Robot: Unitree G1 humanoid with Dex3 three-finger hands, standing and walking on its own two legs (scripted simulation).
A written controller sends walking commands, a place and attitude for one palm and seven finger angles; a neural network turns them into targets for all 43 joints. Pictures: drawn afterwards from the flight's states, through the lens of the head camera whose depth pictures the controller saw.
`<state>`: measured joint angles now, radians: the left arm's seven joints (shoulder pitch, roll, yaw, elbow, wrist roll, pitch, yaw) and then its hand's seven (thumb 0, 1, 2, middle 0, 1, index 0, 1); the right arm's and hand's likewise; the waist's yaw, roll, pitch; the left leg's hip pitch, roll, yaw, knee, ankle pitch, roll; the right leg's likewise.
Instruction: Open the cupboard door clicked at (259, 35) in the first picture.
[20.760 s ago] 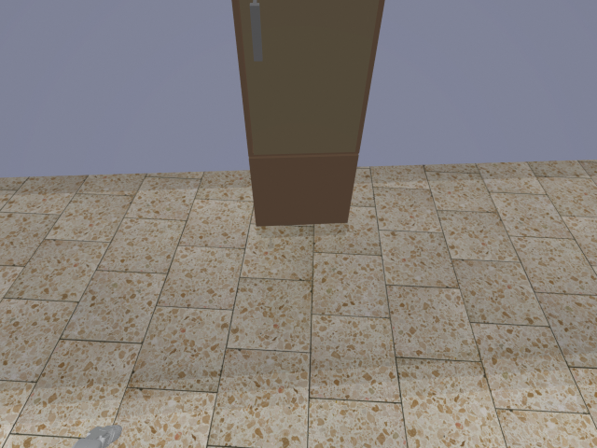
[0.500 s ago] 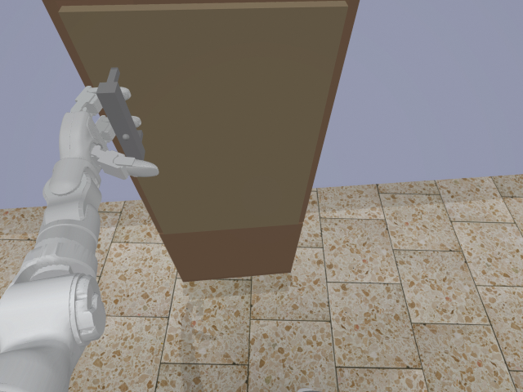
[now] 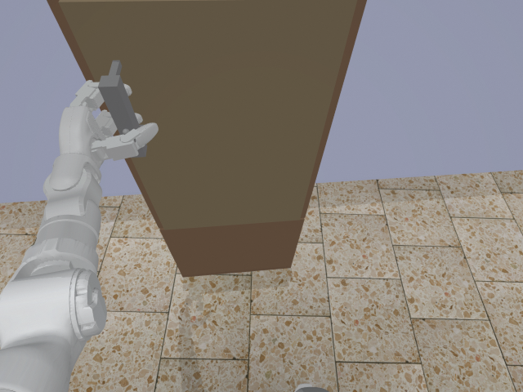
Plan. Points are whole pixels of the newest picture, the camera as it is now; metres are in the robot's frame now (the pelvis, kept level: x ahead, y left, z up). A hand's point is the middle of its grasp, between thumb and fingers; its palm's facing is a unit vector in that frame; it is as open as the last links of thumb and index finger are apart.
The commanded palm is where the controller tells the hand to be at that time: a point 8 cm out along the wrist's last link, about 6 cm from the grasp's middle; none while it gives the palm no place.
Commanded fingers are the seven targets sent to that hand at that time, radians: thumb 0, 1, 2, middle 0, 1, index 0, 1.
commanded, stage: close the thumb around the handle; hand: left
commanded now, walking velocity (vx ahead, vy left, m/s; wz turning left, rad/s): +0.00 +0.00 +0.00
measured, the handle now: (127, 111) +0.52 +0.19 +0.12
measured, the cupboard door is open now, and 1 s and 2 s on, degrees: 0 25 39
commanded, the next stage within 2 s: pull the door open along its arc in 0.28 s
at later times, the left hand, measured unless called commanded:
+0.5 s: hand (139, 132) +0.47 +0.17 +0.13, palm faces +0.08 -1.00 +0.00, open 5.9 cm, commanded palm +0.43 +0.21 +0.12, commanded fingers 0.00 0.90 0.90 -0.40 -1.35 -0.40 -1.35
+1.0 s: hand (172, 203) +0.34 +0.10 +0.13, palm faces +0.31 -0.94 +0.10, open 6.3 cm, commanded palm +0.28 +0.14 +0.12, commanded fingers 0.00 0.90 0.90 -0.40 -1.35 -0.40 -1.35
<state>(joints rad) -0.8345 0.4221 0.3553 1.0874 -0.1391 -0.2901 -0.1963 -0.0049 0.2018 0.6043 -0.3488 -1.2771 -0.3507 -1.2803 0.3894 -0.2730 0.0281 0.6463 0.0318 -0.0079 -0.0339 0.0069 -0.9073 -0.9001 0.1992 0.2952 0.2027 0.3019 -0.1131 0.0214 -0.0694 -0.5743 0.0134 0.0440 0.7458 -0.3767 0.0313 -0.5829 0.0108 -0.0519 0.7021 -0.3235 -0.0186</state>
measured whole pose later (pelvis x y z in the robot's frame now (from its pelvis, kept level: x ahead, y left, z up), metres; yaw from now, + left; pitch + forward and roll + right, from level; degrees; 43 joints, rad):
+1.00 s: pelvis +0.01 -0.02 +0.01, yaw +1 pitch +4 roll +0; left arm -0.12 -0.04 0.00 0.09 -0.10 -0.03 0.32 0.02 0.63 0.75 -0.32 -1.35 -0.36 -1.33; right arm 0.19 -0.23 0.01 0.57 0.01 -0.03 0.02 0.01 -0.91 -0.90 0.20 0.29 0.20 0.30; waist 0.02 0.04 -0.06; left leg -0.36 0.00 0.03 0.64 -0.35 0.01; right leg -0.38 0.00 -0.06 0.65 -0.33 -0.03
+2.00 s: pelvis +0.00 -0.03 +0.01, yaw +4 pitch -2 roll +0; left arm 0.10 -0.07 -0.28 -0.13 0.04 0.11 0.57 0.00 -0.31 0.38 -0.31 -1.19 -0.31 -1.20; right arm 0.14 -0.18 0.02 0.60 -0.03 0.07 0.01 0.01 -0.91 -0.90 0.20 0.29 0.20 0.30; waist 0.01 0.06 -0.02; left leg -0.25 0.01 -0.03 0.62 -0.34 -0.01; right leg -0.25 0.01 -0.12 0.61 -0.33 -0.06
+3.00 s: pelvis -0.01 -0.02 +0.01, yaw +1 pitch -3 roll +0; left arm 0.37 0.08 -0.22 -0.34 -0.07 0.01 0.08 -0.01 -0.50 0.30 -0.20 -0.33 -0.19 -0.33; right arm 0.20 -0.20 0.06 0.48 0.01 0.01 0.00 0.01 -0.91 -0.90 0.20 0.30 0.20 0.30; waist 0.02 0.04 -0.01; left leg -0.23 0.01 0.02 0.62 -0.34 0.00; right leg -0.25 0.01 -0.07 0.61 -0.32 -0.04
